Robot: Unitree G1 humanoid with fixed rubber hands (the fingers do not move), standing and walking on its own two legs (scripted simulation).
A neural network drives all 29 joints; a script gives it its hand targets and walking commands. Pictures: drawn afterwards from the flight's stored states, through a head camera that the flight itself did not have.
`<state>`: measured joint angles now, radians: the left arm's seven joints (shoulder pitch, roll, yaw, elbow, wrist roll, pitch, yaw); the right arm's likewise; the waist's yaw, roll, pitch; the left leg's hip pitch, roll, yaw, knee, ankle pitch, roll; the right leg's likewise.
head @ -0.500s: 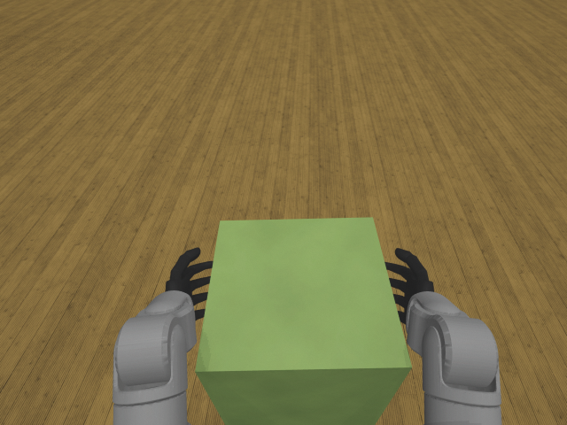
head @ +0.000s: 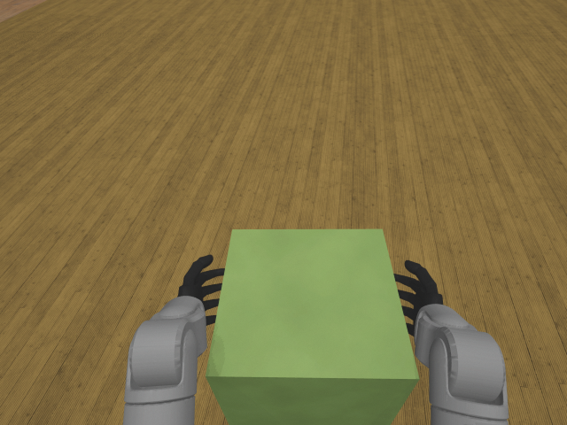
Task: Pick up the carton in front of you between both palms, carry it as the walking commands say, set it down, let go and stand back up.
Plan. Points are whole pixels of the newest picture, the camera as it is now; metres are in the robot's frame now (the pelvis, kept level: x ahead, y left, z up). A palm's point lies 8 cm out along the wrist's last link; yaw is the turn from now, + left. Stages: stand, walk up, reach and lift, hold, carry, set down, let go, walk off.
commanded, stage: carry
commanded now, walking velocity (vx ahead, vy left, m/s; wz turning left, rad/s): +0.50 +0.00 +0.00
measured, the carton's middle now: (306, 339) +0.26 +0.00 -0.01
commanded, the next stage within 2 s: none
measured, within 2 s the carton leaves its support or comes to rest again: neither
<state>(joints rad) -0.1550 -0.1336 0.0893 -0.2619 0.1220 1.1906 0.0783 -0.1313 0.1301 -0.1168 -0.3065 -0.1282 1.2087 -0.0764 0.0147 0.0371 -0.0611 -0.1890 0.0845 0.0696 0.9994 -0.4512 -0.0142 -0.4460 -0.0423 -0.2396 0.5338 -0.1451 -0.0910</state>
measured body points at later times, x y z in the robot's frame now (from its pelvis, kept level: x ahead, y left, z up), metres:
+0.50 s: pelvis +0.34 +0.03 +0.00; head +0.34 +0.04 +0.45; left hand +0.63 +0.16 +0.08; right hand +0.61 -0.14 +0.08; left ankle +0.44 +0.10 -0.73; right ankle +0.12 -0.07 -0.66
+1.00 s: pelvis +0.67 -0.03 +0.00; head +0.68 -0.04 +0.45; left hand +0.95 +0.12 +0.07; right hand +0.94 -0.19 +0.06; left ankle +0.47 +0.09 -0.67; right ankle +0.77 -0.11 -0.73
